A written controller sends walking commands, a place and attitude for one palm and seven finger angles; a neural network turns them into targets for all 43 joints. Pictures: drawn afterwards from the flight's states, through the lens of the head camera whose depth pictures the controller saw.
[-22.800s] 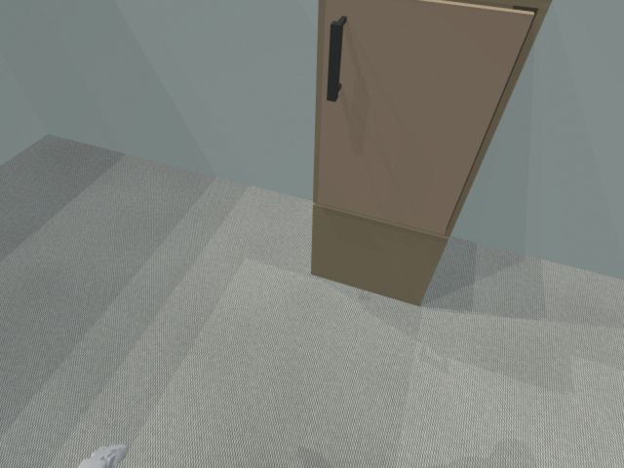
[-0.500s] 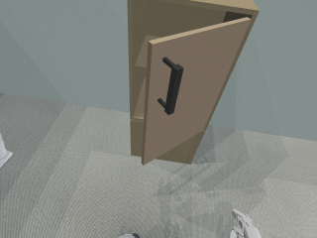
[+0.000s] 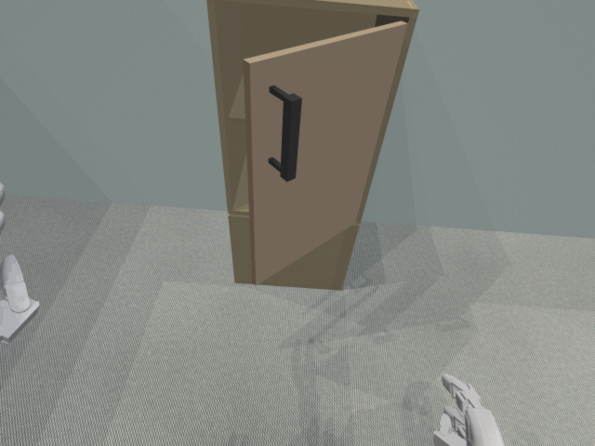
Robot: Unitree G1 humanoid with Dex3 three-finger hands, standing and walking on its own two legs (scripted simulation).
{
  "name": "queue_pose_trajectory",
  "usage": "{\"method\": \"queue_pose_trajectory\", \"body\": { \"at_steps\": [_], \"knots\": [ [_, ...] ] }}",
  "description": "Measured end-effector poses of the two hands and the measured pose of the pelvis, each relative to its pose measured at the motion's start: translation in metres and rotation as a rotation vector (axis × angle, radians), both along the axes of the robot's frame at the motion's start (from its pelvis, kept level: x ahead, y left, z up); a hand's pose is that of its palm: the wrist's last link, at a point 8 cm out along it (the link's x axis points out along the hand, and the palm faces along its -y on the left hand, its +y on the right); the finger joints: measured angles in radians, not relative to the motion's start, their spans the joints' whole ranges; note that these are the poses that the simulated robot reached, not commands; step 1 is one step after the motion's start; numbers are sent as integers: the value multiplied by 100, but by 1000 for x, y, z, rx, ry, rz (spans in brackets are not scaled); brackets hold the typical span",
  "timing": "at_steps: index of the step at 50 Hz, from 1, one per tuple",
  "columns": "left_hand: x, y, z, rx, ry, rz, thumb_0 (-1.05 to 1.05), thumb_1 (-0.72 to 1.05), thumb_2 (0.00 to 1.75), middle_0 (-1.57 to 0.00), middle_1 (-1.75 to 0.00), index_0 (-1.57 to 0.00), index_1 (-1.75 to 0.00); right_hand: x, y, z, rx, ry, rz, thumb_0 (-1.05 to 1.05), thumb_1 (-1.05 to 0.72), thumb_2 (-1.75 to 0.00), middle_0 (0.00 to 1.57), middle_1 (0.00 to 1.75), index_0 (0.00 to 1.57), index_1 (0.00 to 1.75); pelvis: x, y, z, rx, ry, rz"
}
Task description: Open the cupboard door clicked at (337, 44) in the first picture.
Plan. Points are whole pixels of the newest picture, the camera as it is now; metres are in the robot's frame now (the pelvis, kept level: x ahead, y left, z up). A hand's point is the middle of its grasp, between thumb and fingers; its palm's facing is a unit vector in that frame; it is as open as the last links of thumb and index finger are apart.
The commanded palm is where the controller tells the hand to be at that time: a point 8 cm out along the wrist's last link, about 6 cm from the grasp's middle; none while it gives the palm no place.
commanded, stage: stop stepping back and stand still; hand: left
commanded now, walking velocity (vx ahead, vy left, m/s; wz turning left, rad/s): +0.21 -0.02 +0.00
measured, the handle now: (282, 135) +0.59 +0.04 +0.13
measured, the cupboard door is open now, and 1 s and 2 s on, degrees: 43 43 43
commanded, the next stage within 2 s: let the arm hang, fingers relaxed in 0.52 s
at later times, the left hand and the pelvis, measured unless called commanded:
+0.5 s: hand out of the picture +0.15 +0.28 +0.17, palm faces +0.46 -0.76 -0.46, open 7.5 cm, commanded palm +0.09 +0.32 +0.18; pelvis -0.04 +0.02 +0.00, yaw +2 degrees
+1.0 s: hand out of the picture -0.01 +0.21 -0.17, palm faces +0.18 -0.97 -0.17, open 6.8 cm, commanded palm none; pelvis -0.06 +0.02 +0.00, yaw +7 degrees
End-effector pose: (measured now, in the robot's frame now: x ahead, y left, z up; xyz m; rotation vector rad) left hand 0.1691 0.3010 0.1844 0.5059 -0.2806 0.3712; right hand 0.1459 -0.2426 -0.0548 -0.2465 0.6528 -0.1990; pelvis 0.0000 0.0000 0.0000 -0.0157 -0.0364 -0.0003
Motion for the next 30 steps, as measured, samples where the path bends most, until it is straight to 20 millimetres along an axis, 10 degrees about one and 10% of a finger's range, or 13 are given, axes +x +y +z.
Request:
{"method": "queue_pose_trajectory", "body": {
  "at_steps": [9, 19, 30],
  "knots": [
    [-68, -7, 12, 51, -1, 38, 2, 89, 90, -21, -31, -21, -30, -53, -2, -19, 7, 155, 18, 1, -90, -90, 21, 30, 20, 30, -32, -4, 7, 37, 22, -11],
    [-58, 25, -5, -27, -57, 86, 1, 89, 90, -21, -31, -20, -30, -63, 14, -23, -22, 91, -23, 1, -90, -90, 21, 30, 20, 30, -46, 22, -3, 23, 14, 35],
    [-63, 5, 16, 116, -1, 43, 2, 89, 90, -21, -31, -21, -30, -50, 40, -39, 106, 104, 61, 1, -90, -90, 21, 30, 20, 30, -43, 11, -4, 9, 15, 30]
  ]
}}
